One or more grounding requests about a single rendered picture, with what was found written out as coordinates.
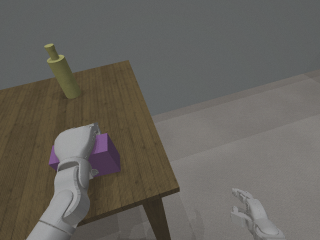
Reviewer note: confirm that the robot right hand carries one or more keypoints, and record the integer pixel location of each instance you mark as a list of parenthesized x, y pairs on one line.
[(254, 210)]

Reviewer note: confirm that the right robot forearm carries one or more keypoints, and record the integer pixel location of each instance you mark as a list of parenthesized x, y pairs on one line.
[(265, 229)]

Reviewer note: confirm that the table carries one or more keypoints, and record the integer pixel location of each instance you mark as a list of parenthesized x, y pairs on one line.
[(32, 116)]

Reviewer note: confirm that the sponge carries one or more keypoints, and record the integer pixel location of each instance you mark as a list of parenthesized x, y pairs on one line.
[(104, 157)]

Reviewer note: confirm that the left robot forearm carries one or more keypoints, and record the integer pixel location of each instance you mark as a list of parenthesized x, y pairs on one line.
[(70, 203)]

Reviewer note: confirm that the robot left hand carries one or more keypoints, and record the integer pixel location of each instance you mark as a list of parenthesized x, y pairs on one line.
[(77, 143)]

